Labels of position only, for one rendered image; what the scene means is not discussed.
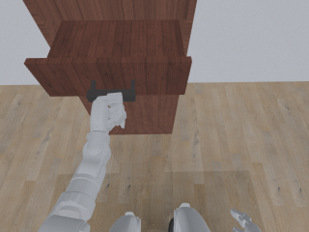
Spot handle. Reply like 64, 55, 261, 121
86, 79, 136, 102

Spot left robot thigh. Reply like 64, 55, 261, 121
109, 215, 141, 232

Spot left robot forearm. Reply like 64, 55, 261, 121
38, 130, 111, 232

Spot drawer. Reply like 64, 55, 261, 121
24, 19, 192, 97

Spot right robot hand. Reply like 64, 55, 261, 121
230, 209, 262, 232

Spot left robot shin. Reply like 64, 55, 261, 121
125, 212, 134, 216

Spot cabinet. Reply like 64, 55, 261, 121
22, 0, 197, 135

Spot robot left upper arm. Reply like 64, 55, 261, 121
40, 215, 91, 232

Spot left robot hand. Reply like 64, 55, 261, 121
90, 92, 126, 134

